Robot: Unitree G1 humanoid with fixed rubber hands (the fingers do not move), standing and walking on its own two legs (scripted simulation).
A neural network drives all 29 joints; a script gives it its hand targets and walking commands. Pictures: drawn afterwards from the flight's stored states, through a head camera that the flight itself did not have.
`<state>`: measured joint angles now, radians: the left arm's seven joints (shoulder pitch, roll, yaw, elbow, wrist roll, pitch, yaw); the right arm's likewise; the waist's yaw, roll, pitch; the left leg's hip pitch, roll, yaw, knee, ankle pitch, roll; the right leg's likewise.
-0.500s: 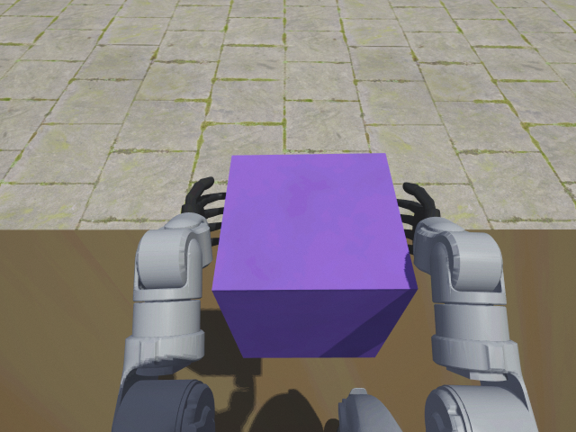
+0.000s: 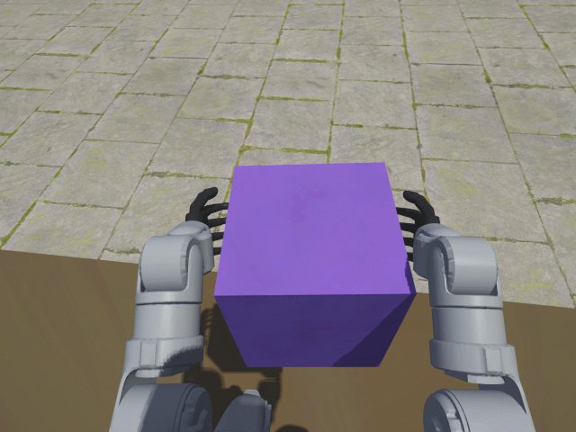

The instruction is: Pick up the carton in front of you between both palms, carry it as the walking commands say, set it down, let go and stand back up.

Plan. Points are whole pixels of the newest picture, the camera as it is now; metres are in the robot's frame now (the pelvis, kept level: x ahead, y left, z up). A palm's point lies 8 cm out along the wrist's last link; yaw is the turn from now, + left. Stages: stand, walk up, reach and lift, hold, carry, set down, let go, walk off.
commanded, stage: carry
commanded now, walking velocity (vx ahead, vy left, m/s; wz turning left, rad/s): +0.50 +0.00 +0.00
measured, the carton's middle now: (310, 271) +0.35 +0.02 +0.01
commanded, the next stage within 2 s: none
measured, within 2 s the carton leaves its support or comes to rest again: neither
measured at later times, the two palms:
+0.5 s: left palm (238, 115) +0.66 +0.17 +0.06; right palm (394, 127) +0.63 -0.13 +0.06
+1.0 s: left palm (263, 65) +0.92 +0.16 +0.02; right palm (383, 64) +0.94 -0.14 +0.01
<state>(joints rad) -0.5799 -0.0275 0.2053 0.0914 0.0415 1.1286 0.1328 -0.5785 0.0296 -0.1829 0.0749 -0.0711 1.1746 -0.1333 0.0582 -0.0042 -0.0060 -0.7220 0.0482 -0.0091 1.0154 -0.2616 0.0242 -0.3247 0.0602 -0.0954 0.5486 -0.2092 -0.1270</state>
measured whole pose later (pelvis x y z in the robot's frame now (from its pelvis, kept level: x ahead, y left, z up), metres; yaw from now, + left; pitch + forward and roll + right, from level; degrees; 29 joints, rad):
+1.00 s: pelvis +0.58 -0.01 -0.07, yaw +0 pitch +4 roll +1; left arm -0.58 -0.02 0.20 0.14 0.05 1.16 0.13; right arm -0.60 0.01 -0.17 0.16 -0.06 1.19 -0.13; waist 0.04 0.00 -0.02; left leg -0.63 0.02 0.00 1.17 -0.38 0.03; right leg -0.39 0.06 -0.11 0.57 -0.15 -0.14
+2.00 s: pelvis +1.17 -0.02 -0.08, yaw +1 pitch +5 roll +0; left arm -0.35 -0.15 0.19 -0.12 0.12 1.19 0.10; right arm -0.35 0.11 -0.20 -0.12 -0.10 1.22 -0.08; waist 0.02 0.01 -0.09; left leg -0.39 0.01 0.05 1.10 -0.40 0.01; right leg -0.37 -0.01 -0.19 0.43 -0.15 -0.08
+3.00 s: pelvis +1.76 -0.02 -0.07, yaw +1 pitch +4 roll +1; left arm -0.16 -0.13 0.11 -0.29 0.12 1.19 0.08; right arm -0.15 0.13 -0.10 -0.31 -0.13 1.23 -0.09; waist 0.02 0.02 -0.06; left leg -0.47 0.07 0.09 0.96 -0.38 -0.01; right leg -0.29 -0.06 -0.23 0.38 -0.16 -0.06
